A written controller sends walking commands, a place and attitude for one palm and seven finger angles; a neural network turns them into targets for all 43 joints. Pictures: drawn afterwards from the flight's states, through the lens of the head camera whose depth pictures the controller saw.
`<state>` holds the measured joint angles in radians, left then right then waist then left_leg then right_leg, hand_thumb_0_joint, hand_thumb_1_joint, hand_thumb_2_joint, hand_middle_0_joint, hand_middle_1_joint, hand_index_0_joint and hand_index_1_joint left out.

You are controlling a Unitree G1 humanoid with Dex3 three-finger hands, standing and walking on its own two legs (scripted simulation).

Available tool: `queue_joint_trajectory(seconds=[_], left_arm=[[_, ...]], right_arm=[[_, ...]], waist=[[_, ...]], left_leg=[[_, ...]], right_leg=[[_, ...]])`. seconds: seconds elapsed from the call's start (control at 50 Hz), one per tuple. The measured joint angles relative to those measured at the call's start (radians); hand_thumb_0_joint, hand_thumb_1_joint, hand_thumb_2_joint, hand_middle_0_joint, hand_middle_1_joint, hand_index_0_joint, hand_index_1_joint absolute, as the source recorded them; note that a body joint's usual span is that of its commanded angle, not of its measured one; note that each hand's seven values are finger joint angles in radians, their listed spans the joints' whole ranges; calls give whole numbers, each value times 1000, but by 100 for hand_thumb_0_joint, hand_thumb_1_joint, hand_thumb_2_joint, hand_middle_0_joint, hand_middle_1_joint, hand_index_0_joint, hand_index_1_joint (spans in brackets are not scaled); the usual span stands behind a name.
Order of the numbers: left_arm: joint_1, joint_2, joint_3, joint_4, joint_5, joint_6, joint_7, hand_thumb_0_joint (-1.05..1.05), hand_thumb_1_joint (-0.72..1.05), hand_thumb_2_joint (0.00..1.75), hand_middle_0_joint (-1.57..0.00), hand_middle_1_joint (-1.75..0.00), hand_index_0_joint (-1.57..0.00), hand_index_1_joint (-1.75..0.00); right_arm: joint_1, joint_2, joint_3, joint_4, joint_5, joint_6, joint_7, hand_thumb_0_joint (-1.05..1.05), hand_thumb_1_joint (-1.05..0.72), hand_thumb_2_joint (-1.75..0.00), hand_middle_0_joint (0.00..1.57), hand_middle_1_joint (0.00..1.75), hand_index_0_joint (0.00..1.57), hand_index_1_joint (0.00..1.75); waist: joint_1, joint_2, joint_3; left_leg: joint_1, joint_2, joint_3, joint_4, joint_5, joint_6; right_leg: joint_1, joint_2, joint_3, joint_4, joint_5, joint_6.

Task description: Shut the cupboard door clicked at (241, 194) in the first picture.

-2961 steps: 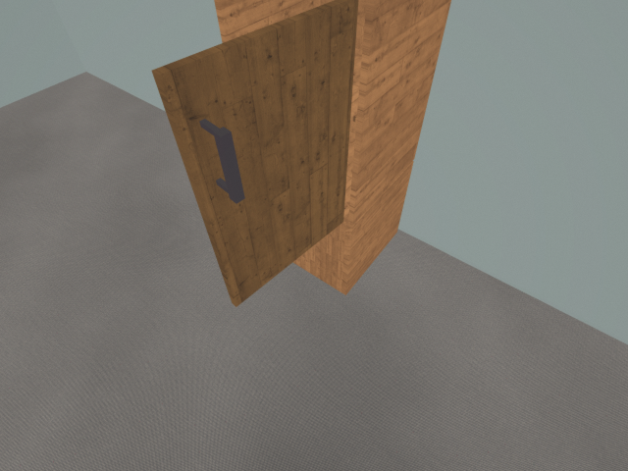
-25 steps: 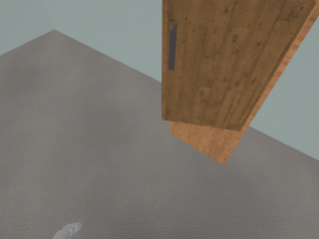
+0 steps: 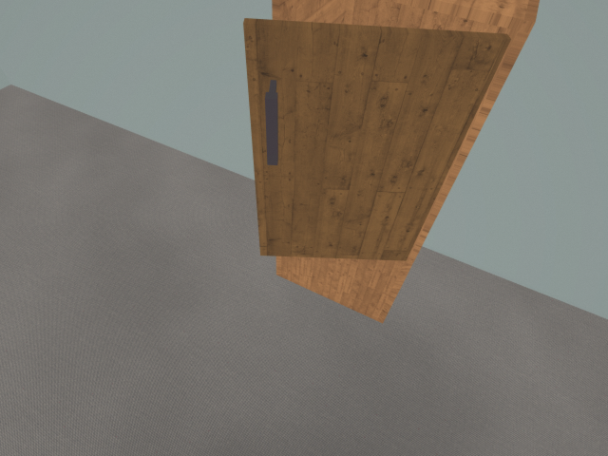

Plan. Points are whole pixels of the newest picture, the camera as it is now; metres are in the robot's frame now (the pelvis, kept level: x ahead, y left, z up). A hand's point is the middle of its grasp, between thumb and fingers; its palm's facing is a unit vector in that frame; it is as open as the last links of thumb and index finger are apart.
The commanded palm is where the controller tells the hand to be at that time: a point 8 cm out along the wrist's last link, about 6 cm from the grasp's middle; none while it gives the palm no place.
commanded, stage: take the last steps up to it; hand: left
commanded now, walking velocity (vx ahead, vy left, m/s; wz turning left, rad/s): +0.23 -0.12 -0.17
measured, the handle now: (272, 124) +0.61 +0.08 +0.09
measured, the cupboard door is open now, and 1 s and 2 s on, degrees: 26 26 26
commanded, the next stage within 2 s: come to a stop and stand still in 0.36 s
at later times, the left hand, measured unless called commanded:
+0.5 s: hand out of the picture +0.14 +0.13 -0.20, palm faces -0.04 -0.99 -0.13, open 7.4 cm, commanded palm none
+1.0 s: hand (224, 387) +0.25 +0.14 -0.19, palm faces +0.00 -0.97 -0.23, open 7.4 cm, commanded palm none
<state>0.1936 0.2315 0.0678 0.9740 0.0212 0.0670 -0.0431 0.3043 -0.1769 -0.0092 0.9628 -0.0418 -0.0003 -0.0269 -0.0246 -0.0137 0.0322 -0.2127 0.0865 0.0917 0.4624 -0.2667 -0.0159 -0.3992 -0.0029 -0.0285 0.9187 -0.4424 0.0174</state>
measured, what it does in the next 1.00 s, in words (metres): walks ahead: right foot, then left foot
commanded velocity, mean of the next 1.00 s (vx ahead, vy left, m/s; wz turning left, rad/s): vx -0.03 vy -0.02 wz -0.03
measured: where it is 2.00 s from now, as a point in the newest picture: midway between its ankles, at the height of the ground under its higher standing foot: outside the picture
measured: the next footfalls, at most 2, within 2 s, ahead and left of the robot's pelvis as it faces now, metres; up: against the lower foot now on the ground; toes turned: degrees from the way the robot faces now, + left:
right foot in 0.14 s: +0.07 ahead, -0.15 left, +0.00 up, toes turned -5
left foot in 0.44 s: +0.21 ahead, +0.06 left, +0.00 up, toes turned +4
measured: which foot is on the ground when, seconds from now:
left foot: down 0.00-0.14, up 0.16-0.42, down 0.44-0.70, up 0.72-0.94, down 0.96-1.00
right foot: up 0.00-0.12, down 0.14-0.44, up 0.46-0.64, down 0.66-0.98, up 1.00-1.00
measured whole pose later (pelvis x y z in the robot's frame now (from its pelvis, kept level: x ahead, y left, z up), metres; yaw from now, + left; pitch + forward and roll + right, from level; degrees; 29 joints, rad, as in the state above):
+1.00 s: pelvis +0.18 -0.06 -0.01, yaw -2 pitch +0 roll +0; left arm 0.15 0.21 0.05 1.00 0.01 0.04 0.04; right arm 0.15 -0.22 -0.05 0.99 -0.02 0.04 -0.02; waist 0.00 -0.03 0.09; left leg -0.24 0.00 0.05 0.54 -0.28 0.02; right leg -0.28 -0.05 -0.01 0.62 -0.37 0.03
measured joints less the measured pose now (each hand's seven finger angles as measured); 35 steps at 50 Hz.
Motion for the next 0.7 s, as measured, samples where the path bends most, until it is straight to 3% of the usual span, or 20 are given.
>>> queue_joint_trajectory(seconds=[0.12,0.14,0.2,0.26,0.32,0.42,0.44,0.48,0.54,0.6,0.66,0.7], left_arm=[[-15,-8,-5,-3,1,-24,-15,1,91,90,-20,-29,-20,-29],[-12,-4,-6,-7,2,-37,-15,1,91,90,-20,-29,-20,-29],[-13,-31,-9,7,0,-64,6,0,91,90,-20,-29,-20,-29],[20,-49,-15,21,0,-73,26,0,91,90,-20,-29,-20,-29],[50,-58,-24,51,2,-79,34,0,91,90,-20,-29,-20,-29],[84,-66,-28,96,-5,-74,34,0,91,90,-20,-29,-20,-29],[95,-68,-27,98,-9,-71,34,0,91,90,-20,-29,-20,-29],[97,-59,-26,108,-10,-58,34,0,91,90,-20,-29,-20,-29],[70,-51,-26,109,-8,-39,36,1,91,90,-20,-29,-20,-29],[26,-53,-26,88,-12,-34,45,1,92,90,-20,-29,-20,-29],[7,-36,-26,58,-11,-47,49,1,93,90,-20,-29,-20,-29],[-2,-31,-24,54,-4,-50,54,1,93,90,-20,-29,-20,-29]], right_arm=[[41,-27,-24,46,5,6,6,0,-90,-90,20,30,20,30],[53,-31,-27,53,9,9,8,0,-90,-90,20,30,20,30],[41,-59,-39,91,17,37,10,1,-90,-90,20,30,20,30],[13,-65,-44,95,15,40,14,1,-90,-90,20,30,20,30],[-21,-57,-43,65,14,23,20,1,-91,-90,20,30,19,30],[-62,-28,-26,29,14,-17,20,1,-91,-90,20,30,19,30],[-63,-26,-22,24,11,-29,19,1,-91,-90,20,30,19,30],[-74,-3,-14,24,3,-38,12,0,-91,-90,20,30,19,30],[-65,22,0,22,4,-33,-4,0,-91,-90,20,30,20,30],[-64,27,3,48,10,-12,-20,0,-91,-90,20,30,20,30],[-66,24,-6,74,25,14,-15,0,-92,-90,20,30,20,30],[-72,15,-19,82,31,32,-6,1,-92,-90,20,30,20,30]], waist=[[-21,38,4],[-19,32,-1],[-12,65,6],[-4,50,-2],[-8,27,-4],[2,3,8],[6,6,6],[8,-26,10],[8,-35,17],[13,-13,36],[21,-10,44],[21,2,41]], left_leg=[[27,44,20,41,-56,-38],[14,44,22,88,-88,-36],[-88,37,-35,375,-250,-11],[-192,8,-31,544,-218,-4],[-238,-3,-8,483,-158,-10],[-166,-18,11,159,-1,-6],[-146,-17,2,114,39,16],[-143,-25,19,158,10,42],[-102,-28,26,131,-14,37],[-55,-25,10,72,7,23],[-39,-30,6,78,-10,6],[-44,-26,2,106,-36,-8]], right_leg=[[104,-7,-38,-338,105,-12],[131,-9,-30,-404,144,-27],[147,16,-46,-376,156,-51],[203,20,-41,-444,150,-60],[249,21,-35,-508,164,-58],[294,35,-32,-477,98,-47],[279,42,-29,-420,63,-46],[205,28,-14,-204,-43,-49],[93,14,-9,16,-73,-31],[82,-10,-11,-118,-16,-8],[117,-34,13,-342,201,-10],[125,-32,14,-340,162,-13]])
